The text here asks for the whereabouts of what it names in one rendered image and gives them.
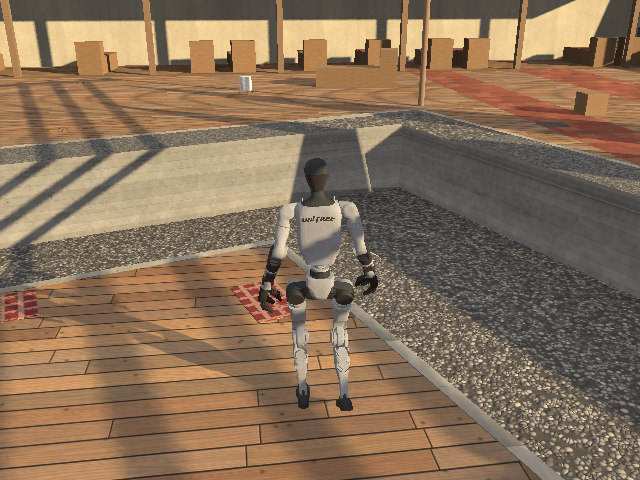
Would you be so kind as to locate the robot right thigh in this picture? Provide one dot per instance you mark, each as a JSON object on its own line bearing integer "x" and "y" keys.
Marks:
{"x": 342, "y": 299}

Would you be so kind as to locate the right robot hand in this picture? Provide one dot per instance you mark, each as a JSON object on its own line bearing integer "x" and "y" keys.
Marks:
{"x": 364, "y": 281}

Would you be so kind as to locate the robot right upper arm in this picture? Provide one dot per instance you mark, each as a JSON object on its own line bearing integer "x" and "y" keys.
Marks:
{"x": 350, "y": 211}

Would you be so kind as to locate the robot head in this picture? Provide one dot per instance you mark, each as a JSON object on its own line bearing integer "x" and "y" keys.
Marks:
{"x": 317, "y": 172}

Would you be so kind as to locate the robot right forearm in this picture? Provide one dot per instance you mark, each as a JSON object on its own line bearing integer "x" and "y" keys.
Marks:
{"x": 366, "y": 263}

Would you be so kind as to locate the left robot hand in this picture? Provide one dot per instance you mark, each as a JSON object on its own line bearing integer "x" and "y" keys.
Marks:
{"x": 263, "y": 298}

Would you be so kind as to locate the robot left forearm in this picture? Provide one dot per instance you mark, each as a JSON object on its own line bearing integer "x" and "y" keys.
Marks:
{"x": 271, "y": 271}

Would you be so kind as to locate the robot left upper arm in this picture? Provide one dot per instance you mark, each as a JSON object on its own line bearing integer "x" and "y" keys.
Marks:
{"x": 286, "y": 213}

